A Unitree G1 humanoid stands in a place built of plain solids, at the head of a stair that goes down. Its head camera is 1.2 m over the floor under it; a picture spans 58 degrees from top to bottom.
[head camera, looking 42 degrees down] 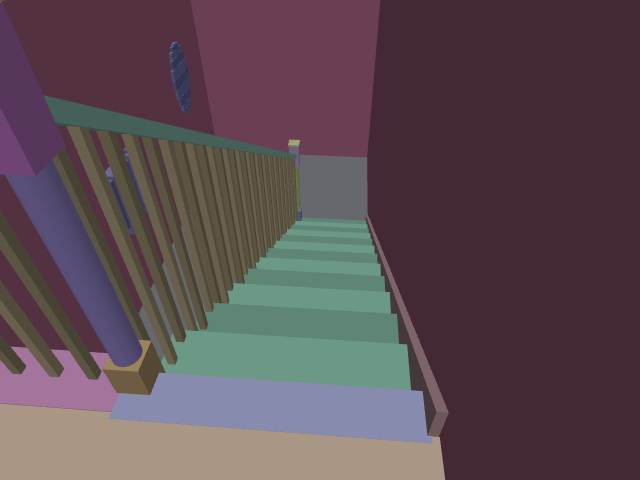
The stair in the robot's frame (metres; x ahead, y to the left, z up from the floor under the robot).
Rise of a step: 0.19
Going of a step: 0.29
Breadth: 0.90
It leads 4 degrees to the right of straight ahead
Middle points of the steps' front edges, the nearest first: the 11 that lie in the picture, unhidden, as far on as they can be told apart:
0.69 0.09 0.00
0.98 0.12 -0.19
1.28 0.10 -0.37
1.57 0.07 -0.56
1.86 0.05 -0.74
2.15 0.03 -0.93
2.44 0.01 -1.11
2.74 -0.02 -1.30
3.03 -0.04 -1.48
3.32 -0.06 -1.67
3.61 -0.08 -1.86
